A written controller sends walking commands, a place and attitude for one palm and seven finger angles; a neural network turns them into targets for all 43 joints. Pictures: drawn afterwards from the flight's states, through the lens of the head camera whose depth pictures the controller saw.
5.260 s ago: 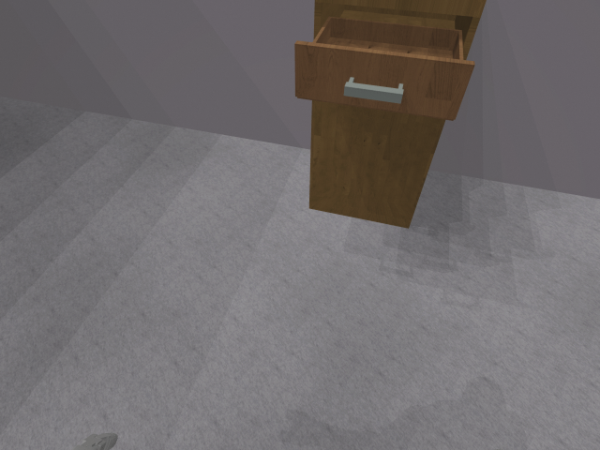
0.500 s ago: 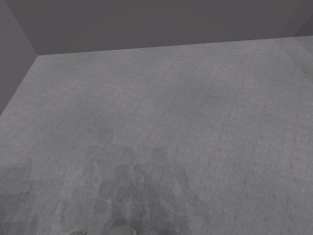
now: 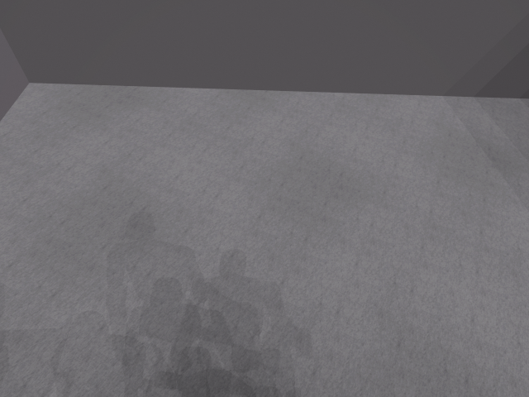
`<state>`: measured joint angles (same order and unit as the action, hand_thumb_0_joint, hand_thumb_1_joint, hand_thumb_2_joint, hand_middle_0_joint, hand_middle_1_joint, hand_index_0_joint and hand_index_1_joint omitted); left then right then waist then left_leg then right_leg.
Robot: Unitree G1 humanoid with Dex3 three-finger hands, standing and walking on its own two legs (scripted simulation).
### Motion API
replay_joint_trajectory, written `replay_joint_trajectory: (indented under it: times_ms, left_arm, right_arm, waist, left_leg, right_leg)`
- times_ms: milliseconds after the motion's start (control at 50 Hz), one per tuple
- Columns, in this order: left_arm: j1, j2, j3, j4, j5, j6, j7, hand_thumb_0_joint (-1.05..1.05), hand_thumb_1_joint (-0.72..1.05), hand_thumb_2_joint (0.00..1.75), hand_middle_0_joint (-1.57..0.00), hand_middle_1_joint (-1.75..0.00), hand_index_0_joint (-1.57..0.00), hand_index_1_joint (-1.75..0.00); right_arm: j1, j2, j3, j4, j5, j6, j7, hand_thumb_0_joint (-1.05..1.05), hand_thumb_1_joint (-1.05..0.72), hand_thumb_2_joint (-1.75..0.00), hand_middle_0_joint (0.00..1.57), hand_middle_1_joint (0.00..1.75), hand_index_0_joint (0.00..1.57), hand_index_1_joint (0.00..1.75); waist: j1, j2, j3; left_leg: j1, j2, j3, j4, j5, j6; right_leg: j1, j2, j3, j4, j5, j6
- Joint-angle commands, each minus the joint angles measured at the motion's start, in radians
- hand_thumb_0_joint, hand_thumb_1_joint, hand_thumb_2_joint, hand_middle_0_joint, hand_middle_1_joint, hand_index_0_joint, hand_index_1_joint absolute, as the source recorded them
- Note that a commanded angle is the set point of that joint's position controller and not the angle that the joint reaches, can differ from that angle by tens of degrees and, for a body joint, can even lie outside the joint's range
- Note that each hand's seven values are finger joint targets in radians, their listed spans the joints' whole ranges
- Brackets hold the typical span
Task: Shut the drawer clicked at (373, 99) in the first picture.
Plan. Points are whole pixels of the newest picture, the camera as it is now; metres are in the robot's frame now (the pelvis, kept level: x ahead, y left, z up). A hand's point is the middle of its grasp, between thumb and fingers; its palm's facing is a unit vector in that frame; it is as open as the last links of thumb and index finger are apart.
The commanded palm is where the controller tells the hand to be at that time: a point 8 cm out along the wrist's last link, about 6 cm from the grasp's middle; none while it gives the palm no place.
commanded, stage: turn to face it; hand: left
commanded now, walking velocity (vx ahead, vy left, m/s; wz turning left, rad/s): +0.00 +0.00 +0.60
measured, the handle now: out of the picture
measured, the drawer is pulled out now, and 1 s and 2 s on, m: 0.30 0.30 0.30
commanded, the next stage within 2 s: none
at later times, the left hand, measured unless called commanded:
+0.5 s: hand out of the picture +0.07 +0.16 -0.14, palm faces +0.30 -0.91 -0.28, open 7.4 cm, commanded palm none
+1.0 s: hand out of the picture -0.10 +0.20 -0.17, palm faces +0.62 -0.74 -0.25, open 7.4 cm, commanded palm none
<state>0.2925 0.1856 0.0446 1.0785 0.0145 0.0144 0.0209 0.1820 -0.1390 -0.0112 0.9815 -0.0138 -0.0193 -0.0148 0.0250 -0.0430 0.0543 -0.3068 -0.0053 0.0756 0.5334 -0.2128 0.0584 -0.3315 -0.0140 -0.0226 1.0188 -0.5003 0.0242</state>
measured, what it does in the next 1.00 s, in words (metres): steps on the spot, turning left: right foot, then left foot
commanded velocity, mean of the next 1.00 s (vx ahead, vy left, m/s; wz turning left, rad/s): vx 0.00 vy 0.00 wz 0.60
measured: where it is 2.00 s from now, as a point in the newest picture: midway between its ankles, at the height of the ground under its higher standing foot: outside the picture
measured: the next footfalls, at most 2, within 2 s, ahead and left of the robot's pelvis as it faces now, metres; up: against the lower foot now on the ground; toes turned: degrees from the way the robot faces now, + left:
right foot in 0.34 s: +0.08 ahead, -0.15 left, +0.00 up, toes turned +11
left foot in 0.80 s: -0.02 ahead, +0.09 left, +0.00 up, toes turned +36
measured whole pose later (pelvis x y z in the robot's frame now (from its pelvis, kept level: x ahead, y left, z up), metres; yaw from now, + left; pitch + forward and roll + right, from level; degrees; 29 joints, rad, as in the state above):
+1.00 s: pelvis +0.00 -0.01 +0.00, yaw +36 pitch +1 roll -2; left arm 0.23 0.29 0.08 0.92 0.02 0.06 0.01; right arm 0.10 -0.23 -0.05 0.86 -0.01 0.02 0.01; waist 0.04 -0.04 0.09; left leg -0.26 -0.02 0.00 0.52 -0.27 0.05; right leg -0.50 -0.11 -0.04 1.12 -0.40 0.10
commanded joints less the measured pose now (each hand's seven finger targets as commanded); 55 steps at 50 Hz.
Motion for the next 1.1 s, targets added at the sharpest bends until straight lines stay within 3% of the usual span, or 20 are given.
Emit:
replay_joint_trajectory:
  times_ms: [0, 120, 200, 280, 300, 320, 340, 400, 420, 540, 660, 720, 740, 760, 780, 800, 840, 860, 920, 1080]
  left_arm:
    - [0.018, 0.057, 0.034, -0.094, 0.004, -0.001, 0.004, 0.0, 0.9, 0.9, -0.2, -0.3, -0.2, -0.3]
    - [-0.079, 0.061, 0.05, -0.176, 0.006, 0.011, 0.005, 0.0, 0.9, 0.9, -0.2, -0.3, -0.2, -0.3]
    - [-0.107, 0.06, 0.05, -0.223, -0.001, 0.005, 0.006, 0.0, 0.9, 0.9, -0.2, -0.3, -0.2, -0.3]
    - [-0.024, 0.092, 0.058, -0.231, -0.008, -0.01, 0.014, 0.0, 0.9, 0.9, -0.2, -0.3, -0.2, -0.3]
    - [0.002, 0.141, 0.068, -0.232, 0.0, -0.019, 0.019, 0.0, 0.9, 0.9, -0.2, -0.3, -0.2, -0.3]
    - [-0.007, 0.254, 0.086, -0.251, 0.017, -0.029, 0.026, 0.0, 0.9, 0.9, -0.2, -0.3, -0.2, -0.3]
    - [-0.04, 0.27, 0.075, -0.271, 0.009, -0.018, 0.022, 0.0, 0.9, 0.9, -0.2, -0.3, -0.2, -0.3]
    - [-0.156, 0.16, 0.045, -0.29, 0.003, -0.03, 0.013, 0.0, 0.9, 0.9, -0.2, -0.3, -0.2, -0.3]
    - [-0.155, 0.147, 0.04, -0.29, 0.004, -0.032, 0.014, 0.0, 0.9, 0.9, -0.2, -0.3, -0.2, -0.3]
    - [0.004, 0.189, 0.045, -0.245, 0.011, -0.031, 0.016, 0.0, 0.9, 0.9, -0.2, -0.3, -0.2, -0.3]
    - [0.029, 0.239, 0.058, -0.229, 0.019, -0.016, 0.013, 0.0, 0.9, 0.9, -0.2, -0.3, -0.2, -0.3]
    - [0.013, 0.249, 0.067, -0.219, 0.016, -0.01, 0.009, 0.0, 0.9, 0.9, -0.2, -0.3, -0.2, -0.3]
    - [0.009, 0.248, 0.07, -0.221, 0.007, -0.008, 0.005, 0.0, 0.9, 0.9, -0.2, -0.3, -0.2, -0.3]
    - [0.007, 0.218, 0.067, -0.242, -0.001, -0.006, -0.002, 0.0, 0.9, 0.9, -0.2, -0.3, -0.2, -0.3]
    - [-0.035, 0.148, 0.044, -0.295, -0.003, -0.005, -0.009, 0.0, 0.9, 0.9, -0.2, -0.3, -0.2, -0.3]
    - [-0.083, 0.172, 0.042, -0.304, 0.007, 0.012, 0.001, 0.0, 0.9, 0.9, -0.2, -0.3, -0.2, -0.3]
    - [-0.129, 0.164, 0.049, -0.283, 0.003, 0.01, -0.001, 0.0, 0.9, 0.9, -0.2, -0.3, -0.2, -0.3]
    - [-0.105, 0.167, 0.051, -0.265, 0.003, 0.012, -0.006, 0.0, 0.9, 0.9, -0.2, -0.3, -0.2, -0.3]
    - [-0.046, 0.167, 0.054, -0.243, 0.006, 0.018, -0.013, 0.0, 0.9, 0.9, -0.2, -0.3, -0.2, -0.3]
    - [-0.147, 0.142, 0.047, -0.304, -0.001, 0.011, -0.002, 0.0, 0.9, 0.9, -0.2, -0.3, -0.2, -0.3]
  right_arm:
    - [0.061, -0.191, -0.058, -0.038, -0.004, 0.002, -0.011, 0.0, -0.9, -0.9, 0.2, 0.3, 0.2, 0.3]
    - [0.068, -0.227, -0.089, -0.068, -0.011, 0.022, 0.0, 0.0, -0.9, -0.9, 0.2, 0.3, 0.2, 0.3]
    - [0.066, -0.251, -0.108, -0.09, -0.016, 0.033, 0.004, 0.0, -0.9, -0.9, 0.2, 0.3, 0.2, 0.3]
    - [0.035, -0.251, -0.121, -0.123, -0.007, 0.042, 0.011, 0.0, -0.9, -0.9, 0.2, 0.3, 0.2, 0.3]
    - [0.042, -0.21, -0.117, -0.132, 0.001, 0.043, 0.017, 0.0, -0.9, -0.9, 0.2, 0.3, 0.2, 0.3]
    - [0.064, -0.136, -0.104, -0.157, 0.008, 0.043, 0.019, 0.0, -0.9, -0.9, 0.2, 0.3, 0.2, 0.3]
    - [0.046, -0.18, -0.113, -0.167, -0.012, 0.041, 0.018, 0.0, -0.9, -0.9, 0.2, 0.3, 0.2, 0.3]
    - [0.061, -0.179, -0.113, -0.113, -0.014, 0.065, 0.035, 0.0, -0.9, -0.9, 0.2, 0.3, 0.2, 0.3]
    - [0.07, -0.17, -0.109, -0.108, -0.009, 0.066, 0.039, 0.0, -0.9, -0.9, 0.2, 0.3, 0.2, 0.3]
    - [-0.063, -0.168, -0.09, -0.138, -0.008, 0.075, 0.042, 0.0, -0.9, -0.9, 0.2, 0.3, 0.2, 0.3]
    - [-0.147, -0.163, -0.068, -0.167, 0.001, 0.065, 0.047, 0.0, -0.9, -0.9, 0.2, 0.3, 0.2, 0.3]
    - [-0.099, -0.18, -0.07, -0.17, 0.002, 0.051, 0.043, 0.0, -0.9, -0.9, 0.2, 0.3, 0.2, 0.3]
    - [-0.042, -0.211, -0.077, -0.161, -0.002, 0.045, 0.041, 0.0, -0.9, -0.9, 0.2, 0.3, 0.2, 0.3]
    - [0.042, -0.308, -0.102, -0.146, -0.009, 0.033, 0.036, 0.0, -0.9, -0.9, 0.2, 0.3, 0.2, 0.3]
    - [0.112, -0.422, -0.129, -0.139, -0.003, 0.032, 0.03, 0.0, -0.9, -0.9, 0.2, 0.3, 0.2, 0.3]
    - [0.146, -0.412, -0.126, -0.112, 0.006, 0.036, 0.022, 0.0, -0.9, -0.9, 0.2, 0.3, 0.2, 0.3]
    - [0.054, -0.35, -0.114, -0.135, -0.001, 0.032, 0.005, 0.0, -0.9, -0.9, 0.2, 0.3, 0.2, 0.3]
    - [-0.012, -0.32, -0.102, -0.154, -0.003, 0.032, 0.005, 0.0, -0.9, -0.9, 0.2, 0.3, 0.2, 0.3]
    - [-0.062, -0.296, -0.094, -0.171, -0.001, 0.027, 0.01, 0.0, -0.9, -0.9, 0.2, 0.3, 0.2, 0.3]
    - [0.014, -0.303, -0.112, -0.159, -0.009, 0.035, 0.011, 0.0, -0.9, -0.9, 0.2, 0.3, 0.2, 0.3]
  waist:
    - [-0.017, 0.163, -0.085]
    - [-0.036, 0.159, -0.058]
    - [-0.042, 0.19, -0.084]
    - [0.002, 0.179, -0.129]
    - [0.014, 0.066, -0.141]
    - [0.013, -0.243, -0.131]
    - [0.009, -0.179, -0.106]
    - [-0.06, -0.11, -0.027]
    - [-0.065, -0.111, -0.026]
    - [0.009, -0.128, -0.047]
    - [0.037, -0.187, -0.064]
    - [0.01, -0.183, -0.111]
    - [-0.026, -0.126, -0.146]
    - [-0.077, 0.08, -0.214]
    - [-0.115, 0.379, -0.224]
    - [-0.125, 0.26, -0.227]
    - [-0.095, 0.241, -0.138]
    - [-0.058, 0.206, -0.097]
    - [-0.023, 0.204, -0.087]
    - [-0.057, 0.182, -0.098]
  left_leg:
    - [0.085, 0.244, -0.287, -0.251, 0.327, 0.107]
    - [0.036, 0.23, -0.38, -0.267, 0.098, 0.121]
    - [0.02, 0.211, -0.447, -0.221, 0.147, 0.122]
    - [-0.068, 0.144, -0.447, -0.118, 0.153, 0.064]
    - [-0.187, 0.079, -0.386, -0.016, 0.027, 0.006]
    - [-0.373, -0.069, -0.155, 0.237, -0.26, -0.093]
    - [-0.336, -0.036, -0.133, 0.449, -0.366, -0.097]
    - [-0.314, 0.026, -0.115, 0.682, -0.185, -0.119]
    - [-0.311, 0.033, -0.099, 0.69, -0.156, -0.126]
    - [-0.304, 0.046, -0.043, 0.561, -0.196, -0.15]
    - [-0.149, 0.032, 0.027, 0.284, -0.233, -0.123]
    - [-0.02, 0.015, 0.057, 0.058, -0.142, -0.102]
    - [0.114, 0.017, 0.048, -0.079, -0.012, -0.087]
    - [0.348, 0.175, -0.147, -0.142, 0.239, -0.015]
    - [0.445, 0.442, -0.472, -0.142, 0.727, 0.137]
    - [0.41, 0.458, -0.434, -0.12, 0.713, 0.184]
    - [0.286, 0.343, -0.354, -0.129, 0.576, 0.15]
    - [0.219, 0.286, -0.292, -0.141, 0.523, 0.115]
    - [0.151, 0.212, -0.232, -0.173, 0.425, 0.081]
    - [0.188, 0.22, -0.404, -0.16, 0.373, 0.128]
  right_leg:
    - [-0.101, -0.049, 0.025, 0.037, 0.09, 0.027]
    - [-0.129, -0.039, 0.026, -0.066, 0.109, 0.041]
    - [-0.039, -0.001, 0.022, -0.224, 0.086, 0.034]
    - [0.2, 0.012, 0.013, -0.548, 0.248, 0.023]
    - [0.332, -0.096, 0.108, -0.695, 0.24, -0.008]
    - [0.412, -0.395, 0.408, -0.803, 0.252, -0.107]
    - [0.242, -0.498, 0.387, -0.78, 0.33, -0.182]
    - [0.144, -0.307, 0.137, -0.715, 0.497, -0.132]
    - [0.148, -0.289, 0.085, -0.698, 0.572, -0.122]
    - [0.295, -0.32, 0.015, -0.643, 0.786, -0.142]
    - [0.274, -0.351, -0.036, -0.599, 0.805, -0.146]
    - [0.281, -0.344, -0.096, -0.494, 0.811, -0.101]
    - [0.216, -0.331, -0.135, -0.385, 0.766, -0.06]
    - [0.002, -0.263, -0.176, -0.159, 0.522, 0.007]
    - [-0.278, -0.127, -0.146, 0.064, -0.165, 0.08]
    - [-0.306, -0.136, -0.03, 0.155, -0.16, 0.067]
    - [-0.318, -0.132, 0.017, 0.204, -0.031, 0.072]
    - [-0.281, -0.128, 0.017, 0.196, 0.039, 0.074]
    - [-0.204, -0.103, 0.003, 0.135, 0.125, 0.08]
    - [-0.179, -0.05, 0.026, -0.091, 0.072, 0.079]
